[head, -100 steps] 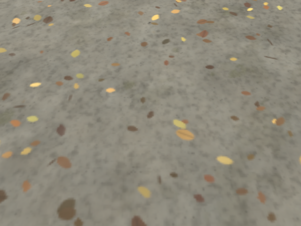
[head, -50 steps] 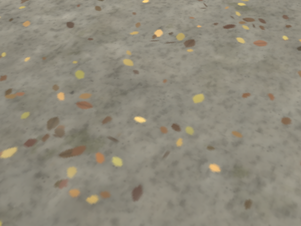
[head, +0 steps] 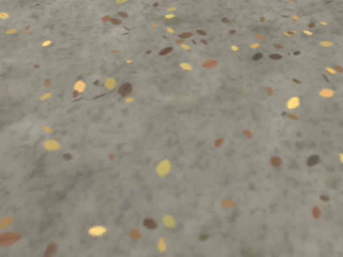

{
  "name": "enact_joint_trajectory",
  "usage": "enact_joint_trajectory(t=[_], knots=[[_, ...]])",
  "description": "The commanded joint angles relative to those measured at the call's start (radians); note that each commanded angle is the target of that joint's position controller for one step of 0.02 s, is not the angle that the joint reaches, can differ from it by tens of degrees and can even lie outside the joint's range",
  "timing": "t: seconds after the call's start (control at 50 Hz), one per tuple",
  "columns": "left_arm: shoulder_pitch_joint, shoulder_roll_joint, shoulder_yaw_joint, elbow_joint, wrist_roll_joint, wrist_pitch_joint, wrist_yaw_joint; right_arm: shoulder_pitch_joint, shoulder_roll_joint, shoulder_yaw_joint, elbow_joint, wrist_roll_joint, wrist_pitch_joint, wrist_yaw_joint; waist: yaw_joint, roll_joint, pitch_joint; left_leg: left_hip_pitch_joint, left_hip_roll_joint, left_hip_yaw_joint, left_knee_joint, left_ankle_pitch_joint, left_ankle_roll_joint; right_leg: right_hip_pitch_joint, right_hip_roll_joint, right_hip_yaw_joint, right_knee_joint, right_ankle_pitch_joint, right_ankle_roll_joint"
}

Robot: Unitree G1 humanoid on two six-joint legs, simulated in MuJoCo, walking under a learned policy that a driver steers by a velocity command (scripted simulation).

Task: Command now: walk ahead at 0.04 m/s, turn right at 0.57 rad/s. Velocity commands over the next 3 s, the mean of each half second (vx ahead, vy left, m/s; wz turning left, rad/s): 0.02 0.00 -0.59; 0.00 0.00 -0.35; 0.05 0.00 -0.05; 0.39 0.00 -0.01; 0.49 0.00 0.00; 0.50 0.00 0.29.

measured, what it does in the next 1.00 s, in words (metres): steps on the spot, turning right: left foot, then right foot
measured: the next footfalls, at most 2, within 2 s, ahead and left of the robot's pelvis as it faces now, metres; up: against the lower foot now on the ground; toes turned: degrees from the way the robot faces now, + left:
left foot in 0.10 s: +0.10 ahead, +0.15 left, +0.00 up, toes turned -10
right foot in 0.52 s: +0.01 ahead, -0.10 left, +0.00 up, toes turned -21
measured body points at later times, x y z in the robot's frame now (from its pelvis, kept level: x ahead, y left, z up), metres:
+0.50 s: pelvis +0.02 +0.02 +0.00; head +0.05 +0.01 +0.45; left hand +0.26 +0.23 -0.09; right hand +0.06 -0.29 -0.10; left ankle +0.06 +0.16 -0.73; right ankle -0.02 -0.09 -0.72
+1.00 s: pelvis +0.02 +0.01 +0.00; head +0.04 +0.02 +0.45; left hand +0.28 +0.16 -0.10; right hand +0.02 -0.29 -0.10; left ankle +0.08 +0.13 -0.73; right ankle -0.03 -0.09 -0.73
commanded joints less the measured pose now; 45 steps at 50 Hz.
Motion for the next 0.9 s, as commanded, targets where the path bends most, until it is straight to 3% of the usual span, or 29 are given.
enact_joint_trajectory(t=[0.02,0.08,0.1,0.12,0.14,0.16,0.18,0.22,0.28,0.36,0.46,0.5,0.52,0.54,0.56,0.58,0.6,0.62,0.64,0.68,0.76,0.86,0.9], knots=[[-0.024,0.158,0.044,-0.084,-0.001,0.0,0.007,0.033,-0.09,-0.027,-0.057,0.006,-0.022,0.007,-0.012,-0.161,-0.165,0.105,-0.032,0.029,-0.094,0.007,0.007,0.122,-0.235,0.307,-0.14,-0.098,-0.146],[-0.036,0.143,0.039,-0.094,-0.014,0.012,0.008,0.096,-0.1,-0.039,-0.04,0.011,-0.042,0.02,-0.054,-0.167,-0.158,0.255,-0.029,0.051,-0.368,0.122,0.048,0.117,-0.198,0.33,-0.065,-0.052,-0.1],[-0.007,0.108,0.029,-0.095,-0.014,0.013,0.009,0.122,-0.154,-0.055,-0.039,-0.002,-0.042,0.018,-0.049,-0.095,-0.17,0.362,0.097,-0.037,-0.441,0.155,0.093,0.042,-0.145,0.278,0.029,-0.165,-0.05],[0.02,0.062,0.019,-0.12,-0.013,0.007,0.005,0.087,-0.253,-0.076,-0.049,-0.03,-0.029,0.011,0.008,0.201,-0.132,0.417,0.31,-0.28,-0.491,0.285,0.225,-0.154,0.016,0.07,0.234,-0.409,0.015],[0.013,0.137,0.04,-0.124,0.0,-0.009,0.0,0.077,-0.215,-0.071,-0.062,-0.056,-0.027,0.014,-0.016,0.282,-0.128,0.362,0.416,-0.41,-0.514,0.386,0.343,-0.211,0.005,0.004,0.484,-0.518,0.063],[0.039,0.187,0.059,-0.1,-0.004,-0.01,-0.004,0.031,-0.161,-0.055,-0.086,-0.046,-0.028,0.009,-0.003,0.192,-0.122,0.349,0.387,-0.327,-0.492,0.407,0.338,-0.206,-0.032,0.018,0.616,-0.458,0.082],[0.061,0.181,0.064,-0.072,-0.01,0.0,-0.002,-0.007,-0.127,-0.047,-0.094,-0.029,-0.026,0.005,0.009,0.137,-0.104,0.345,0.316,-0.216,-0.469,0.4,0.289,-0.207,-0.042,0.0,0.671,-0.401,0.101],[0.073,0.131,0.053,-0.059,-0.01,0.021,0.002,-0.02,-0.104,-0.037,-0.099,-0.005,-0.02,-0.002,-0.003,0.125,-0.082,0.366,0.257,-0.101,-0.45,0.431,0.257,-0.239,-0.056,-0.025,0.76,-0.324,0.135],[-0.007,0.086,0.035,-0.103,-0.023,0.024,-0.004,0.03,-0.118,-0.043,-0.089,-0.014,-0.004,-0.01,-0.049,0.163,-0.074,0.429,0.234,-0.011,-0.461,0.454,0.275,-0.252,-0.086,-0.094,0.645,-0.271,0.161],[-0.053,0.062,0.019,-0.14,-0.016,0.021,-0.02,0.046,-0.168,-0.064,-0.085,-0.009,0.008,-0.007,-0.079,0.193,-0.112,0.462,0.28,0.033,-0.452,0.478,0.294,-0.134,-0.136,-0.139,0.436,-0.299,0.158],[-0.017,0.084,0.031,-0.143,-0.018,0.032,-0.04,0.025,-0.195,-0.078,-0.076,0.019,0.006,0.014,-0.058,0.203,-0.114,0.429,0.312,0.075,-0.406,0.481,0.274,0.035,-0.126,-0.206,0.179,-0.241,0.097],[0.057,0.09,0.043,-0.116,-0.015,0.032,-0.041,0.029,-0.171,-0.074,-0.061,0.037,0.003,0.016,-0.016,0.161,-0.123,0.359,0.279,0.138,-0.302,0.403,0.201,0.2,-0.092,-0.223,-0.041,-0.069,0.037],[0.095,0.142,0.061,-0.112,-0.015,0.03,-0.031,0.08,-0.129,-0.064,-0.043,0.021,-0.001,0.021,-0.017,0.023,-0.14,0.22,0.221,0.221,-0.145,0.237,0.116,0.363,-0.159,-0.095,-0.102,0.138,-0.008],[0.109,0.274,0.085,-0.138,-0.008,0.024,-0.013,0.074,-0.055,-0.035,-0.091,-0.043,-0.004,0.029,-0.049,-0.329,-0.145,-0.103,0.077,0.289,0.181,-0.33,0.007,0.522,-0.445,0.29,-0.069,0.576,-0.152],[0.128,0.245,0.073,-0.147,0.031,-0.001,-0.026,-0.039,-0.106,-0.049,-0.12,-0.025,-0.009,0.017,0.047,-0.256,-0.199,-0.161,0.019,0.118,0.352,-0.387,-0.003,0.423,-0.52,0.373,-0.102,0.531,-0.307],[0.095,0.216,0.062,-0.137,0.034,-0.02,-0.029,-0.067,-0.137,-0.06,-0.121,0.001,-0.005,0.012,0.031,-0.172,-0.155,-0.171,0.038,0.081,0.413,-0.312,0.007,0.388,-0.459,0.286,-0.119,0.432,-0.28],[0.04,0.19,0.055,-0.13,0.016,-0.028,-0.023,-0.054,-0.14,-0.064,-0.11,0.005,-0.001,0.005,-0.001,-0.142,-0.118,-0.178,0.048,0.069,0.394,-0.221,0.016,0.356,-0.398,0.22,-0.12,0.348,-0.221],[-0.003,0.155,0.042,-0.135,0.0,-0.027,-0.016,-0.033,-0.142,-0.067,-0.088,-0.002,0.003,-0.002,-0.018,-0.116,-0.114,-0.171,0.057,0.065,0.371,-0.159,0.013,0.345,-0.366,0.179,-0.118,0.313,-0.182],[-0.035,0.141,0.032,-0.137,-0.006,-0.023,-0.01,-0.006,-0.142,-0.069,-0.079,-0.007,0.007,-0.003,-0.037,-0.126,-0.116,-0.126,0.05,0.073,0.371,-0.106,0.004,0.306,-0.344,0.146,-0.118,0.344,-0.173],[-0.041,0.12,0.02,-0.132,0.006,-0.02,0.0,0.029,-0.121,-0.064,-0.064,0.0,0.007,0.004,-0.048,-0.136,-0.145,-0.059,0.032,0.089,0.353,-0.043,-0.008,0.286,-0.32,0.107,-0.121,0.361,-0.173],[-0.03,0.118,0.015,-0.11,0.011,-0.018,0.006,-0.001,-0.077,-0.04,-0.07,0.004,0.008,0.013,-0.022,-0.142,-0.134,0.021,0.041,0.092,0.109,-0.014,-0.01,0.285,-0.306,0.104,-0.119,0.239,-0.167],[-0.034,0.118,0.007,-0.083,0.014,-0.014,-0.011,-0.002,-0.091,-0.038,-0.077,0.011,0.002,0.027,-0.002,-0.154,-0.088,0.171,0.029,0.108,-0.109,-0.048,0.013,0.207,-0.316,0.17,-0.111,0.105,-0.18],[-0.061,0.088,-0.009,-0.071,0.003,-0.015,-0.015,0.042,-0.068,-0.031,-0.062,0.006,-0.008,0.034,-0.046,-0.128,-0.081,0.293,0.019,0.125,-0.328,0.102,0.035,0.17,-0.287,0.166,-0.079,0.082,-0.142]])
Over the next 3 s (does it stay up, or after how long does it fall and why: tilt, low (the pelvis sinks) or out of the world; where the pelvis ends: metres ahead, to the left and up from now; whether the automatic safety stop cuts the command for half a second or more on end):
stays up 0.71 -0.37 0.01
